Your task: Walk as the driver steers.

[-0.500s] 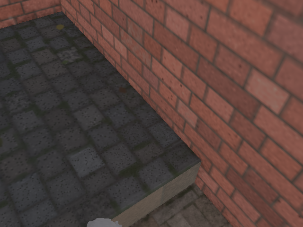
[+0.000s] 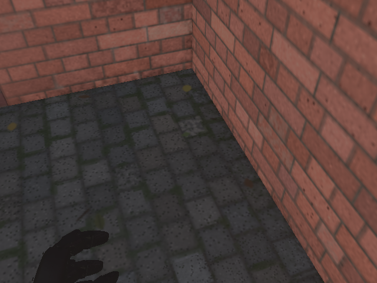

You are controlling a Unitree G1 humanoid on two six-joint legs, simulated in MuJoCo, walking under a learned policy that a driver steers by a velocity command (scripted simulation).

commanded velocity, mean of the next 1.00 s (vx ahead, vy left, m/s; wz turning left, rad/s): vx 0.01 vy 0.00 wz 0.99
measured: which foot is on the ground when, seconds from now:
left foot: down 0.00-0.22, up 0.24-0.66, down 0.68-1.00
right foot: up 0.00-0.18, down 0.20-0.68, up 0.70-1.00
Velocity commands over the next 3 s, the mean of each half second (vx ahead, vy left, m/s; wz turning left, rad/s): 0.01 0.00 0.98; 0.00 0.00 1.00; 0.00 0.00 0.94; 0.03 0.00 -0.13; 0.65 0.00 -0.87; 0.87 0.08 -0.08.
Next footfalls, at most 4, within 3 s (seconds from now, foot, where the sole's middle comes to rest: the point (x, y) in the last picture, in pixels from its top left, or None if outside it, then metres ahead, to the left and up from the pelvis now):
0.20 right None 0.15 -0.17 -0.74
0.68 left None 0.06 0.11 -0.74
1.26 right None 0.36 0.03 -0.57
1.66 left None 0.08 0.10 -0.74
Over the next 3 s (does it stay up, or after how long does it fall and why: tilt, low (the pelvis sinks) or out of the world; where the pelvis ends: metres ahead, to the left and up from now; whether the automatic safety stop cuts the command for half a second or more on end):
stays up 0.70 0.70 0.21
